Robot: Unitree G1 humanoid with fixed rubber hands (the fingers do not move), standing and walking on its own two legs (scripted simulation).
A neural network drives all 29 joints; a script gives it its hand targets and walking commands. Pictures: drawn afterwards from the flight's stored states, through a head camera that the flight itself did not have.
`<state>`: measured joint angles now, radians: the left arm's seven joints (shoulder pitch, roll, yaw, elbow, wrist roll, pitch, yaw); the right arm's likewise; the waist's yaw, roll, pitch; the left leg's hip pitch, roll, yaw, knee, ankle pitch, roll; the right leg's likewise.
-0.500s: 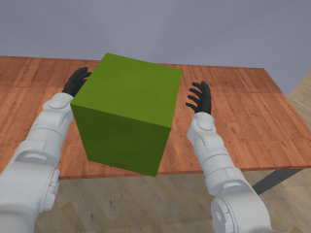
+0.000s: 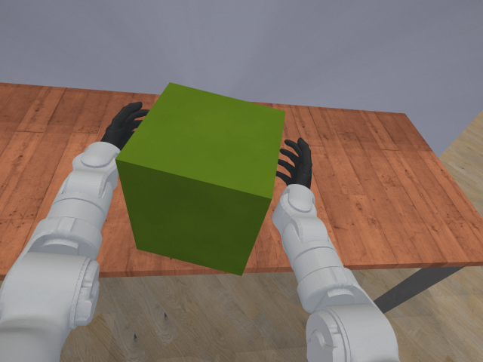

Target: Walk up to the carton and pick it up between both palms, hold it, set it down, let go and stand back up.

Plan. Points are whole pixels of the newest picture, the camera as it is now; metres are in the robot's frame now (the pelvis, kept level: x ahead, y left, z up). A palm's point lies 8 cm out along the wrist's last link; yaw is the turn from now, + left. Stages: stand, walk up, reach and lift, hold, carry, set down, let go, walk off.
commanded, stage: reach and lift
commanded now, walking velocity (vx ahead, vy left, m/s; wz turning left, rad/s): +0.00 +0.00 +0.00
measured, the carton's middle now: (207, 183) +0.42 +0.03 +0.05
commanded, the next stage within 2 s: none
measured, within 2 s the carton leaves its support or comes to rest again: leaves its support in 1.36 s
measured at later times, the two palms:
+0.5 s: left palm (119, 147) +0.45 +0.18 +0.11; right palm (296, 190) +0.37 -0.12 +0.10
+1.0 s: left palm (120, 146) +0.45 +0.18 +0.11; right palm (296, 191) +0.37 -0.12 +0.10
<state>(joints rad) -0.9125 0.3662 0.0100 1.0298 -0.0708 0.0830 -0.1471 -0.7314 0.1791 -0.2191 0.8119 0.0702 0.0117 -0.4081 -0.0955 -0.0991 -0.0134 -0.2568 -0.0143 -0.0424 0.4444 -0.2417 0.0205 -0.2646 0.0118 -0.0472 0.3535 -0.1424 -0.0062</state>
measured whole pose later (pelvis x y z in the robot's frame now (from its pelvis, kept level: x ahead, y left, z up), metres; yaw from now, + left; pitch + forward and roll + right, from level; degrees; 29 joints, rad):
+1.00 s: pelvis +0.00 +0.01 +0.00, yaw +0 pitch -1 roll -2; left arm -0.91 0.20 0.38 0.97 0.35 0.08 -0.25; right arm -0.72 0.27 -0.51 0.87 -0.26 -0.19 -0.31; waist -0.10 -0.10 0.05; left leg -0.17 -0.02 -0.04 0.44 -0.26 0.02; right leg -0.16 0.01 -0.05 0.30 -0.13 0.01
